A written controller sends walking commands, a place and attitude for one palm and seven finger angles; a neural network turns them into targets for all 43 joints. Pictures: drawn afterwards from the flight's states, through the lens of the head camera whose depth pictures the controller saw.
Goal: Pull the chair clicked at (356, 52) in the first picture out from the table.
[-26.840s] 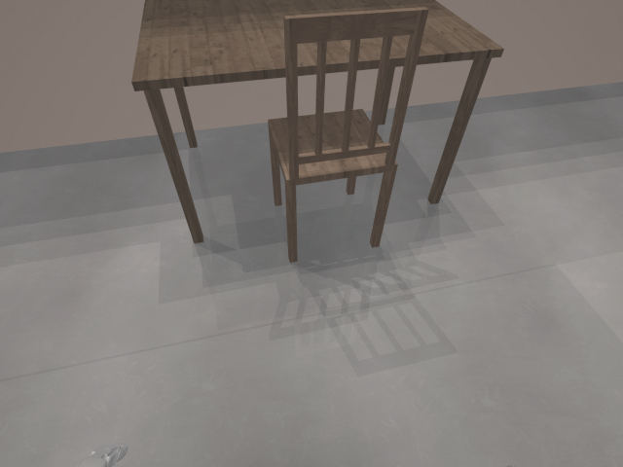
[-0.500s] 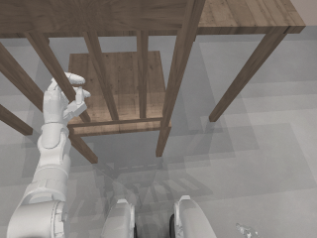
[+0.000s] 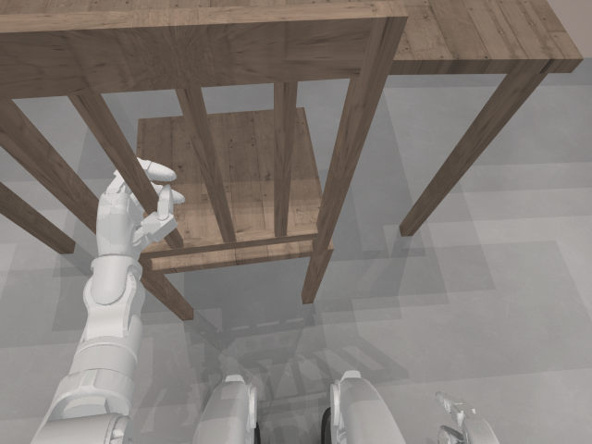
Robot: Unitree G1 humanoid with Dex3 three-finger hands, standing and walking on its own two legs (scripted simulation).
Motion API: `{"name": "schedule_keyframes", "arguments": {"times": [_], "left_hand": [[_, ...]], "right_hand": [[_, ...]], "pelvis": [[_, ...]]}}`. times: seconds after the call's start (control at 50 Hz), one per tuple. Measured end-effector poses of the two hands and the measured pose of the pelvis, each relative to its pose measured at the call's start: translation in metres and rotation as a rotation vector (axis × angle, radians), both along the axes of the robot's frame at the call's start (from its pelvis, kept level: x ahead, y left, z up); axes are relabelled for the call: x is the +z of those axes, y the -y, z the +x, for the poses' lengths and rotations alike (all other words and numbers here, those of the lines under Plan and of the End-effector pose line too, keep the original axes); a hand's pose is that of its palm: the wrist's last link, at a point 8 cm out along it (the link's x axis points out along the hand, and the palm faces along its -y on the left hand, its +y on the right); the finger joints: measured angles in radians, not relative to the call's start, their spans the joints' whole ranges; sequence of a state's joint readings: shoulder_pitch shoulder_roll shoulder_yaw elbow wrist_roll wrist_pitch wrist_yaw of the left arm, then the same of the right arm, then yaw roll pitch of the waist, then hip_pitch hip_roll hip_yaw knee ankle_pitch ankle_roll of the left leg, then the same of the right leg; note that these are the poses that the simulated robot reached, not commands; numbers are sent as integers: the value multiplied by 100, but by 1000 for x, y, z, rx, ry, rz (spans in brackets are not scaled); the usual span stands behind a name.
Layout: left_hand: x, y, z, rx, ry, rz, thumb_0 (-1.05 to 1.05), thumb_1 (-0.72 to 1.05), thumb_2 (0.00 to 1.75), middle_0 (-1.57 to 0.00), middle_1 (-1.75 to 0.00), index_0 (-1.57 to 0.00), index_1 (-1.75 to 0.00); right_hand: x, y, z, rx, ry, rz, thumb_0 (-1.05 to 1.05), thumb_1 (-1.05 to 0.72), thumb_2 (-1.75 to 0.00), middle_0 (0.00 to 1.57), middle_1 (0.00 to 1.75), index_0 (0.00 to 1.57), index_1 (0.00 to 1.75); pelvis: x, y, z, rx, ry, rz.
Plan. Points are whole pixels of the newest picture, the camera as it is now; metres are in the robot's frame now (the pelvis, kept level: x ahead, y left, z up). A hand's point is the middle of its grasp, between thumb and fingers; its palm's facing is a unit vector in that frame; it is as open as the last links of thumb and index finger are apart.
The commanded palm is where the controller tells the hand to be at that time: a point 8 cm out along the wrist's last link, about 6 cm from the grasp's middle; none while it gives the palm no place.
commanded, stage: step backward, pulling the chair out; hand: left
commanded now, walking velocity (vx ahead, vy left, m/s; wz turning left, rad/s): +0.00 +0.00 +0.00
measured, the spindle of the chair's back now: (214, 185) +0.44 +0.11 +0.04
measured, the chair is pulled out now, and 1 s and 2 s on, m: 0.03 0.14 0.25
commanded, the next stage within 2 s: none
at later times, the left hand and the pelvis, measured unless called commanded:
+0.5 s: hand (168, 229) +0.38 +0.16 +0.03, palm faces +0.08 -0.99 -0.15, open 5.0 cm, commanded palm +0.35 +0.21 +0.03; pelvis -0.01 +0.01 +0.10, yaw -1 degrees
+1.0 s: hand (188, 307) +0.28 +0.13 +0.04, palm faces +0.09 -0.98 -0.15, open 5.1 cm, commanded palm +0.28 +0.18 +0.04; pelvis -0.07 -0.01 +0.10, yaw +2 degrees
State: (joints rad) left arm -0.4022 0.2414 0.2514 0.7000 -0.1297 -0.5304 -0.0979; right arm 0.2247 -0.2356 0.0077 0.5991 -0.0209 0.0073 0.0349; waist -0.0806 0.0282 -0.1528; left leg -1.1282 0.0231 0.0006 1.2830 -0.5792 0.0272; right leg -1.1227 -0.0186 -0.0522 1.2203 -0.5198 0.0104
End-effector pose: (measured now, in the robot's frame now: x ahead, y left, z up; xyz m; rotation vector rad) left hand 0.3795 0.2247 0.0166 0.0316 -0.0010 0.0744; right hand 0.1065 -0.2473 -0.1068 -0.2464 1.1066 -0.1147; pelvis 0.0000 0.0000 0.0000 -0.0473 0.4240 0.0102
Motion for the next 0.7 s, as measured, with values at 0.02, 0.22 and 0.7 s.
{"name": "schedule_keyframes", "arguments": {"times": [0.02, 0.22, 0.7], "left_hand": [[0, 0, 0, -1, -1, 1, 1, 78, 82, -49, -145, -46, -145], [27, 4, -14, 106, -379, 59, 2, 75, 79, -36, -124, -48, -145], [35, 29, -68, 71, -489, 74, 2, 74, 75, -31, -114, -49, -145]], "right_hand": [[0, 0, 0, 1, 3, -1, 1, -90, -89, 21, 30, 20, 30], [63, -12, -16, -149, -29, 5, 1, -91, -89, 21, 30, 20, 30], [83, 5, -83, -189, -86, -22, 1, -90, -89, 21, 30, 20, 30]], "pelvis": [[0, 0, -1, 1, 1, 0], [67, -6, 9, -1, 151, 20], [96, 4, -27, -33, 306, 26]]}}
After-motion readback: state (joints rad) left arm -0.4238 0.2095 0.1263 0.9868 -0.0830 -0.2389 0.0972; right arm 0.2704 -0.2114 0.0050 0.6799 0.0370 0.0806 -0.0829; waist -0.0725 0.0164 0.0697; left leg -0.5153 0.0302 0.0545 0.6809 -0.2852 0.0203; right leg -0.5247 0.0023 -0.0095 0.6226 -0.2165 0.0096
